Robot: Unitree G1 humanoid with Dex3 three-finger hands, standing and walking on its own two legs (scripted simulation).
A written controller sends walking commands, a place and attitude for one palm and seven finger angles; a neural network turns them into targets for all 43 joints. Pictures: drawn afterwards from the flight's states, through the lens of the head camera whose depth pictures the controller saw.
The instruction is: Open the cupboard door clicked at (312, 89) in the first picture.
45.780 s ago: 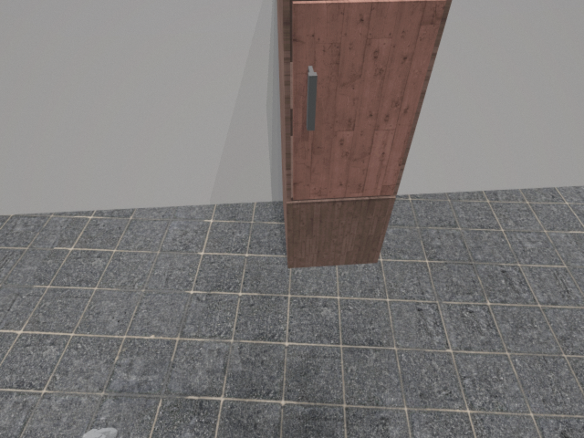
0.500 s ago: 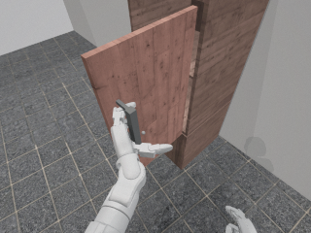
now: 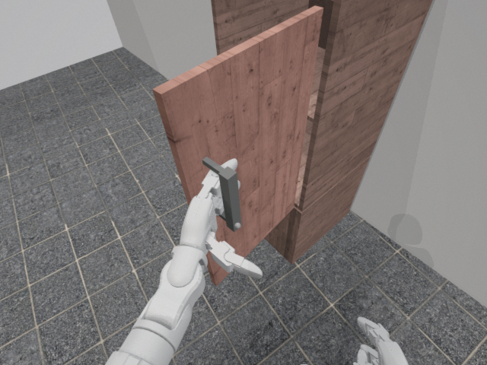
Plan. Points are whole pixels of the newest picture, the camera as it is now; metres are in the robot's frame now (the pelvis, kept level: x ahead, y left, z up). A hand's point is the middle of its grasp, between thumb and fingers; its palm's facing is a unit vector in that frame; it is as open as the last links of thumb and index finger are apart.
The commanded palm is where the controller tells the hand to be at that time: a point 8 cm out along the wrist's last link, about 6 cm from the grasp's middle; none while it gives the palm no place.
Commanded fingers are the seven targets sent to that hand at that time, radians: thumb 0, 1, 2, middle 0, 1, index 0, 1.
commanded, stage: slide the hand sideways off the handle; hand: left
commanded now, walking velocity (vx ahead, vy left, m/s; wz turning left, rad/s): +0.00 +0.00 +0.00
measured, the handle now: (222, 195) +0.38 +0.06 +0.07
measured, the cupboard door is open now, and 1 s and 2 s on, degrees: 96 95 95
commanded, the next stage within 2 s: draw the hand back to the body in 0.96 s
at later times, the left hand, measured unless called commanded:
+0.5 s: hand (216, 243) +0.29 +0.06 +0.08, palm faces -0.11 -0.99 -0.02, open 16.2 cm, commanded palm +0.26 +0.13 +0.07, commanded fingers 0.00 -0.50 0.30 -0.15 -0.30 -0.15 -0.30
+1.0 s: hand (174, 275) +0.24 +0.12 +0.07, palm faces -0.04 -1.00 -0.04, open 16.3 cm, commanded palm +0.22 +0.17 +0.07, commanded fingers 0.00 -0.50 0.30 -0.15 -0.30 -0.15 -0.30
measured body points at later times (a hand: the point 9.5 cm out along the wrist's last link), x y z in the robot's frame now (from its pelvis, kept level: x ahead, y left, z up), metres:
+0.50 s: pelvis +0.02 -0.01 +0.00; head +0.04 -0.02 +0.45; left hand +0.29 +0.11 +0.08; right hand +0.19 -0.23 -0.09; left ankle +0.01 +0.11 -0.70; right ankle +0.04 -0.11 -0.70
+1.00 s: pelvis +0.03 -0.01 -0.01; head +0.06 -0.03 +0.44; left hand +0.23 +0.17 +0.08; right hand +0.21 -0.24 -0.09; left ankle +0.01 +0.11 -0.70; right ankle +0.04 -0.11 -0.70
